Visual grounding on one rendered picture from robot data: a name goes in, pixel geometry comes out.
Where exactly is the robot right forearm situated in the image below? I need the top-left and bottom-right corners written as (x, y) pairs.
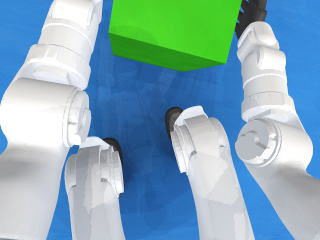
top-left (236, 21), bottom-right (306, 132)

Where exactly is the robot left forearm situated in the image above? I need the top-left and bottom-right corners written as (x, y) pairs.
top-left (0, 0), bottom-right (103, 135)

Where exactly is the carton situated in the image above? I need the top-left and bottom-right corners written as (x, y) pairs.
top-left (108, 0), bottom-right (242, 72)

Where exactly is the robot right foot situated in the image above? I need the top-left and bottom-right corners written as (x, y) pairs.
top-left (165, 106), bottom-right (183, 142)

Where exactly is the left robot upper arm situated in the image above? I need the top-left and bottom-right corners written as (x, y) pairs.
top-left (0, 77), bottom-right (91, 240)

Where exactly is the right robot upper arm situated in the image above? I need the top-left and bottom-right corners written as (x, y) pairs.
top-left (234, 117), bottom-right (320, 240)

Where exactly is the robot left shin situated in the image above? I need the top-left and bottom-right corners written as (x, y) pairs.
top-left (64, 136), bottom-right (120, 196)

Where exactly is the robot right hand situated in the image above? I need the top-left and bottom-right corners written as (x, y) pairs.
top-left (234, 0), bottom-right (267, 40)

